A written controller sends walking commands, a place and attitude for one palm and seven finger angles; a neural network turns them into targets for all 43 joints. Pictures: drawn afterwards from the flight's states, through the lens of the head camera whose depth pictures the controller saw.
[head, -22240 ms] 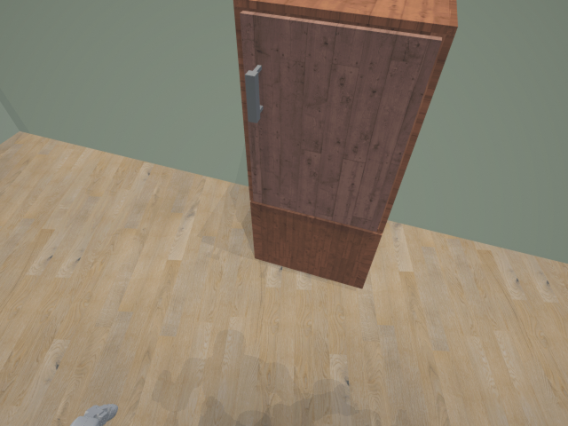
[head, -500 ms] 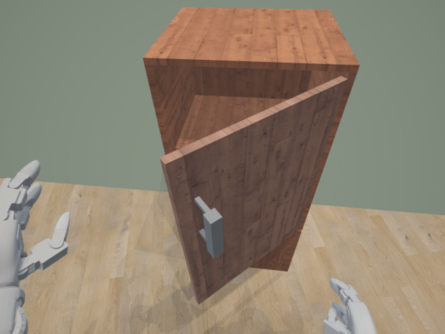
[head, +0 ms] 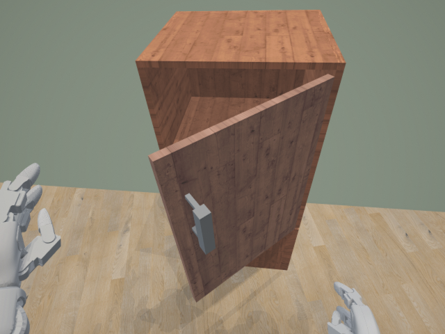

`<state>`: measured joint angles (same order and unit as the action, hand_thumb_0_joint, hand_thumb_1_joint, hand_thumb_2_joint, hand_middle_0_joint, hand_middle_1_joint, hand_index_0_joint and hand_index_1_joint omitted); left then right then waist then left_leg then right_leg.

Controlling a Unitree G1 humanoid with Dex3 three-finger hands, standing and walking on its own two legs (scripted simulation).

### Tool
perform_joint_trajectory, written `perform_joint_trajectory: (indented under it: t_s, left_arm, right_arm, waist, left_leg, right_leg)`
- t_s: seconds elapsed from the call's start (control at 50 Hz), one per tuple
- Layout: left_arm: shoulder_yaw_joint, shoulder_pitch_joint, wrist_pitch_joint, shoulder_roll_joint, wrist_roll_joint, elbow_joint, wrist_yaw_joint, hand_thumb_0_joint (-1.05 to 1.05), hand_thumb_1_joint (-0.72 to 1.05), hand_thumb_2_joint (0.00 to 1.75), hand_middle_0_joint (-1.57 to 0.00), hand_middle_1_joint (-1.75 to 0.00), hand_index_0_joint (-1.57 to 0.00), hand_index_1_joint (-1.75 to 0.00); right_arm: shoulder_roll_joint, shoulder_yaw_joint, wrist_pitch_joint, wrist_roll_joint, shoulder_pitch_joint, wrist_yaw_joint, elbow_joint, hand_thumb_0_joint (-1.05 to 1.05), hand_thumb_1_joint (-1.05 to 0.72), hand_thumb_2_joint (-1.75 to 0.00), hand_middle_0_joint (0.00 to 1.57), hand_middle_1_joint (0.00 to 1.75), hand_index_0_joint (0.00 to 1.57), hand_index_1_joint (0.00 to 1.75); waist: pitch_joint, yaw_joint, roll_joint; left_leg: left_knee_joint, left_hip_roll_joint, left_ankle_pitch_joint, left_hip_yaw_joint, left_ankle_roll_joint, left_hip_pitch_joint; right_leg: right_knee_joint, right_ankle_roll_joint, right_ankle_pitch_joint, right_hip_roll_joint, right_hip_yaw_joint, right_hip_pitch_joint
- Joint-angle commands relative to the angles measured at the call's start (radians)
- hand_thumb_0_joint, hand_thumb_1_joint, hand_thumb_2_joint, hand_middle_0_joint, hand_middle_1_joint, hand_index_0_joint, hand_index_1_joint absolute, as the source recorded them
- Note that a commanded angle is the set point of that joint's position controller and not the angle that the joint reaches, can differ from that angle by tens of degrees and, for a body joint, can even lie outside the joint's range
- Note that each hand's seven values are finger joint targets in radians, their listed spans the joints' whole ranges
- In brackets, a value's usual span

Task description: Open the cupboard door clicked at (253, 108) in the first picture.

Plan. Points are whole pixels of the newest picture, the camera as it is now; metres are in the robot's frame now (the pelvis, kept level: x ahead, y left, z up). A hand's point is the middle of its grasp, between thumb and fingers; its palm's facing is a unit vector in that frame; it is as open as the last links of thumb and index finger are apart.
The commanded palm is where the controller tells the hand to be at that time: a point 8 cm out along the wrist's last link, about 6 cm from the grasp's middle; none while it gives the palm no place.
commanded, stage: step back with the hand held close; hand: left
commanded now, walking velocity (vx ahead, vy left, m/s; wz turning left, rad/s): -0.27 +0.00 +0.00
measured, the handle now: (198, 223) +0.31 +0.09 +0.03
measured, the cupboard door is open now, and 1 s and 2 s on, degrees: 43 43 43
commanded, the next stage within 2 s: stop stepping back and stand still in 1.00 s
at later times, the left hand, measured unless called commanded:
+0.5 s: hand (21, 271) +0.14 +0.28 +0.15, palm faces +0.36 -0.79 -0.49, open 7.4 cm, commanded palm +0.08 +0.33 +0.17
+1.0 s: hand out of the picture +0.05 +0.32 +0.16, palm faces +0.48 -0.76 -0.44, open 7.4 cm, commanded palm -0.03 +0.35 +0.17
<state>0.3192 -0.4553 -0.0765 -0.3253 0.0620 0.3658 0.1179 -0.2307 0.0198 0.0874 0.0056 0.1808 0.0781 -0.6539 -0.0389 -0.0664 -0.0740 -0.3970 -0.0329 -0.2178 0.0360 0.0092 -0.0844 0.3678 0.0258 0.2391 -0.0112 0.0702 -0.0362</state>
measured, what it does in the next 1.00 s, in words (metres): walks backwards: left foot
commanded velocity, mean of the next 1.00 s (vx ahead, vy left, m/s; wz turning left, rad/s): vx -0.30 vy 0.00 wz -0.02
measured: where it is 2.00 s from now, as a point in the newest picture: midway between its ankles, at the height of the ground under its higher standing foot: outside the picture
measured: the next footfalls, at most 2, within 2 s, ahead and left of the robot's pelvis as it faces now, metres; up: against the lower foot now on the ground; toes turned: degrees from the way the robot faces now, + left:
left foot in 0.88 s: -0.05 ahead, +0.14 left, +0.00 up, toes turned +4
right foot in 1.26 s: -0.29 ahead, -0.08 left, +0.00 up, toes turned -4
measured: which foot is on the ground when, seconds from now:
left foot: down 0.00-0.74, up 0.76-0.86, down 0.88-1.00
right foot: down 0.00-0.88, up 0.90-1.00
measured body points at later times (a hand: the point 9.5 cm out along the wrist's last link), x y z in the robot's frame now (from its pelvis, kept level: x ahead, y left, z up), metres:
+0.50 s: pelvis -0.06 +0.03 -0.01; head -0.04 +0.04 +0.44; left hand +0.12 +0.32 +0.17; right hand +0.11 -0.22 -0.08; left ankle +0.00 +0.13 -0.74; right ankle -0.02 -0.10 -0.74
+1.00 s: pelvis -0.16 +0.05 -0.01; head -0.12 +0.08 +0.43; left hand +0.02 +0.36 +0.18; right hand +0.04 -0.17 -0.09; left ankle -0.09 +0.14 -0.74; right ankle -0.13 -0.08 -0.69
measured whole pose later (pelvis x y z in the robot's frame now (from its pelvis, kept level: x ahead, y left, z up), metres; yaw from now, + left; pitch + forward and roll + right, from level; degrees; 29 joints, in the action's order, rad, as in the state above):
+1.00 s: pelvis -0.16 +0.05 -0.01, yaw +3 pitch +0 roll -2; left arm 0.45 -0.47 -0.20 -0.43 0.03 0.55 0.17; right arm -0.17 0.00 0.11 -0.02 0.15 0.06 -0.61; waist -0.09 -0.01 0.03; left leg -0.58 -0.01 -0.19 0.01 -0.05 -0.39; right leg 0.97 -0.02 0.46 -0.06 -0.04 -0.49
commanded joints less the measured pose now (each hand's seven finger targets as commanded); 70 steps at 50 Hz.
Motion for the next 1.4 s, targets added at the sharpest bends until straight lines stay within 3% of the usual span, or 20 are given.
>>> perform_joint_trajectory:
  t_s: [0.0, 0.1, 0.34, 0.62, 0.68, 0.72, 0.76, 0.82, 0.84, 0.86, 0.88, 0.92, 1.0, 1.1, 1.18, 1.22, 1.24, 1.26, 1.32, 1.38]
  left_arm:
    - [0.257, 0.205, -0.116, -0.345, -0.005, 0.294, 0.022, 0.00, 0.90, 0.90, -0.20, -0.30, -0.20, -0.30]
    - [0.151, -0.025, -0.106, -0.214, -0.008, 0.209, 0.002, 0.00, 0.90, 0.90, -0.20, -0.30, -0.20, -0.30]
    - [0.229, -0.098, -0.117, -0.295, -0.006, 0.345, 0.040, 0.00, 0.90, 0.90, -0.20, -0.30, -0.20, -0.30]
    - [0.251, -0.072, -0.175, -0.252, -0.054, 0.348, 0.049, 0.00, 0.90, 0.90, -0.20, -0.30, -0.20, -0.30]
    - [0.249, -0.077, -0.186, -0.267, -0.041, 0.358, 0.043, 0.00, 0.90, 0.90, -0.20, -0.30, -0.20, -0.30]
    - [0.209, -0.054, -0.180, -0.257, -0.028, 0.381, 0.052, 0.00, 0.90, 0.90, -0.20, -0.30, -0.20, -0.30]
    - [0.191, -0.027, -0.173, -0.246, -0.032, 0.379, 0.062, 0.00, 0.90, 0.90, -0.20, -0.30, -0.20, -0.30]
    - [0.208, 0.042, -0.165, -0.276, -0.032, 0.402, 0.067, 0.00, 0.90, 0.90, -0.20, -0.30, -0.20, -0.30]
    - [0.215, 0.063, -0.174, -0.291, -0.032, 0.421, 0.070, 0.00, 0.90, 0.90, -0.20, -0.30, -0.20, -0.30]
    - [0.229, 0.056, -0.187, -0.284, -0.039, 0.454, 0.074, 0.00, 0.90, 0.90, -0.20, -0.30, -0.20, -0.30]
    - [0.245, 0.054, -0.195, -0.291, -0.040, 0.459, 0.078, 0.00, 0.90, 0.90, -0.20, -0.30, -0.20, -0.30]
    - [0.271, -0.016, -0.208, -0.290, -0.028, 0.421, 0.071, 0.00, 0.90, 0.90, -0.20, -0.30, -0.20, -0.30]
    - [0.219, -0.090, -0.179, -0.235, -0.013, 0.471, 0.058, 0.00, 0.90, 0.90, -0.20, -0.30, -0.20, -0.30]
    - [0.213, -0.107, -0.138, -0.241, 0.003, 0.427, 0.057, 0.00, 0.90, 0.90, -0.20, -0.30, -0.20, -0.30]
    - [0.258, -0.182, -0.131, -0.279, 0.018, 0.421, 0.062, 0.00, 0.90, 0.90, -0.20, -0.30, -0.20, -0.30]
    - [0.282, -0.200, -0.141, -0.323, 0.014, 0.422, 0.051, 0.00, 0.90, 0.90, -0.20, -0.30, -0.20, -0.30]
    - [0.320, -0.205, -0.149, -0.375, 0.016, 0.429, 0.053, 0.00, 0.90, 0.90, -0.20, -0.30, -0.20, -0.30]
    - [0.316, -0.159, -0.156, -0.381, 0.024, 0.446, 0.058, 0.00, 0.90, 0.90, -0.20, -0.30, -0.20, -0.30]
    - [0.266, -0.130, -0.152, -0.296, 0.002, 0.328, 0.053, 0.00, 0.90, 0.90, -0.20, -0.30, -0.20, -0.30]
    - [0.224, -0.052, -0.158, -0.266, -0.015, 0.230, 0.058, 0.00, 0.90, 0.90, -0.20, -0.30, -0.20, -0.30]
  right_arm:
    - [-0.115, -0.039, 0.046, 0.006, -0.128, 0.013, 0.203, 0.00, -0.90, -0.90, 0.20, 0.30, 0.20, 0.30]
    - [-0.113, -0.052, -0.005, 0.000, -0.121, 0.010, 0.213, 0.00, -0.90, -0.90, 0.20, 0.30, 0.20, 0.30]
    - [-0.114, -0.074, -0.042, 0.012, -0.113, 0.025, 0.262, 0.00, -0.90, -0.90, 0.20, 0.30, 0.20, 0.30]
    - [-0.132, -0.079, 0.030, 0.002, -0.079, 0.013, 0.273, 0.00, -0.90, -0.90, 0.20, 0.30, 0.20, 0.30]
    - [-0.113, -0.081, 0.038, -0.003, -0.067, 0.006, 0.262, 0.00, -0.90, -0.90, 0.20, 0.30, 0.20, 0.30]
    - [-0.102, -0.087, 0.034, 0.001, -0.033, -0.005, 0.216, 0.00, -0.90, -0.90, 0.20, 0.30, 0.20, 0.30]
    - [-0.087, -0.077, 0.030, -0.009, -0.044, -0.006, 0.192, 0.00, -0.90, -0.90, 0.20, 0.30, 0.20, 0.30]
    - [-0.085, -0.053, 0.031, -0.005, -0.068, 0.010, 0.192, 0.00, -0.90, -0.90, 0.20, 0.30, 0.20, 0.30]
    - [-0.112, -0.062, 0.036, -0.004, -0.102, 0.024, 0.190, 0.00, -0.90, -0.90, 0.20, 0.30, 0.20, 0.30]
    - [-0.131, -0.063, 0.049, -0.009, -0.100, 0.027, 0.213, 0.00, -0.90, -0.90, 0.20, 0.30, 0.20, 0.30]
    - [-0.092, -0.066, 0.068, -0.023, -0.066, 0.023, 0.203, 0.00, -0.90, -0.90, 0.20, 0.30, 0.20, 0.30]
    - [-0.089, -0.084, 0.089, -0.031, -0.044, 0.004, 0.183, 0.00, -0.90, -0.90, 0.20, 0.30, 0.20, 0.30]
    - [-0.094, -0.099, 0.096, -0.008, -0.048, -0.030, 0.167, 0.00, -0.90, -0.90, 0.20, 0.30, 0.20, 0.30]
    - [-0.096, -0.081, 0.087, -0.013, -0.069, -0.032, 0.170, 0.00, -0.90, -0.90, 0.20, 0.30, 0.20, 0.30]
    - [-0.088, -0.064, 0.069, -0.005, -0.073, -0.021, 0.203, 0.00, -0.90, -0.90, 0.20, 0.30, 0.20, 0.30]
    - [-0.067, -0.059, 0.045, -0.004, -0.071, -0.023, 0.204, 0.00, -0.90, -0.90, 0.20, 0.30, 0.20, 0.30]
    - [-0.063, -0.052, 0.033, -0.011, -0.076, -0.025, 0.198, 0.00, -0.90, -0.90, 0.20, 0.30, 0.20, 0.30]
    - [-0.073, -0.043, 0.037, -0.014, -0.093, -0.020, 0.193, 0.00, -0.90, -0.90, 0.20, 0.30, 0.20, 0.30]
    - [-0.077, -0.051, 0.060, 0.011, -0.047, -0.015, 0.165, 0.00, -0.90, -0.90, 0.20, 0.30, 0.20, 0.30]
    - [-0.080, -0.042, 0.066, 0.002, -0.076, 0.006, 0.153, 0.00, -0.90, -0.90, 0.20, 0.30, 0.20, 0.30]
  waist:
    - [0.017, 0.036, 0.060]
    - [0.095, 0.047, 0.056]
    - [0.187, 0.050, 0.046]
    - [0.080, 0.051, -0.101]
    - [0.048, 0.069, 0.062]
    - [0.099, 0.074, 0.250]
    - [0.128, 0.074, 0.264]
    - [0.079, 0.086, 0.168]
    - [0.039, 0.081, -0.016]
    - [0.083, 0.058, -0.235]
    - [0.140, 0.061, -0.250]
    - [0.206, 0.065, -0.190]
    - [0.246, 0.067, -0.082]
    - [0.194, 0.082, -0.160]
    - [0.198, 0.066, -0.186]
    - [0.177, 0.075, 0.048]
    - [0.168, 0.063, 0.212]
    - [0.132, 0.055, 0.219]
    - [0.174, 0.081, 0.251]
    - [0.104, 0.072, 0.151]
  left_leg:
    - [-0.008, -0.001, 0.115, -0.029, -0.054, -0.016]
    - [-0.039, -0.012, 0.199, -0.023, -0.043, -0.026]
    - [-0.042, -0.046, 0.232, -0.050, -0.041, -0.126]
    - [0.171, -0.167, -0.488, -0.210, -0.122, -0.666]
    - [-0.037, -0.051, -0.379, -0.121, -0.067, -0.481]
    - [-0.457, 0.045, -0.179, -0.031, -0.001, -0.166]
    - [-0.572, 0.029, -0.195, -0.058, -0.008, -0.157]
    - [-0.132, 0.023, -0.098, -0.036, -0.009, -0.159]
    - [0.016, -0.044, -0.049, -0.114, -0.029, -0.189]
    - [0.113, -0.216, 0.093, -0.308, -0.089, -0.294]
    - [0.119, -0.305, 0.304, -0.365, -0.145, -0.257]
    - [0.101, -0.330, 0.311, -0.355, -0.184, -0.237]
    - [0.015, -0.268, 0.579, -0.197, -0.162, -0.030]
    - [0.178, -0.242, 0.045, -0.200, -0.138, -0.141]
    - [0.217, -0.109, -0.303, -0.098, -0.044, -0.227]
    - [-0.086, 0.006, -0.190, 0.025, 0.011, -0.193]
    - [-0.349, 0.038, -0.111, -0.004, 0.016, -0.183]
    - [-0.506, 0.029, -0.131, -0.044, 0.011, -0.322]
    - [-0.500, 0.006, -0.080, -0.040, 0.004, -0.471]
    - [-0.278, 0.024, -0.058, 0.031, -0.026, -0.330]
  right_leg:
    - [-0.133, -0.022, -0.225, 0.067, -0.134, -0.167]
    - [-0.073, -0.026, -0.313, 0.099, -0.099, -0.154]
    - [0.034, -0.030, -0.310, 0.089, -0.103, -0.129]
    - [0.312, -0.036, 0.025, -0.025, -0.082, 0.065]
    - [0.053, 0.019, 0.172, 0.059, -0.247, -0.197]
    - [-0.159, 0.121, 0.305, 0.265, -0.442, -0.531]
    - [-0.121, 0.138, 0.113, 0.300, -0.385, -0.517]
    - [0.046, 0.035, -0.085, 0.176, -0.227, -0.418]
    - [0.164, -0.003, -0.065, 0.097, -0.173, -0.409]
    - [0.367, -0.046, 0.026, 0.004, -0.099, -0.318]
    - [0.559, -0.044, 0.238, -0.028, -0.106, -0.347]
    - [0.757, -0.040, 0.306, -0.034, -0.153, -0.366]
    - [0.670, -0.059, 0.239, -0.035, -0.106, -0.428]
    - [0.471, -0.057, 0.269, -0.045, -0.046, -0.295]
    - [0.048, -0.014, 0.215, -0.077, 0.073, -0.054]
    - [-0.166, 0.050, 0.145, 0.090, -0.097, -0.143]
    - [-0.240, 0.107, 0.159, 0.268, -0.307, -0.302]
    - [-0.215, 0.139, -0.028, 0.354, -0.365, -0.296]
    - [0.000, 0.061, -0.567, 0.256, -0.212, -0.032]
    - [0.010, 0.070, -0.469, 0.236, -0.187, -0.096]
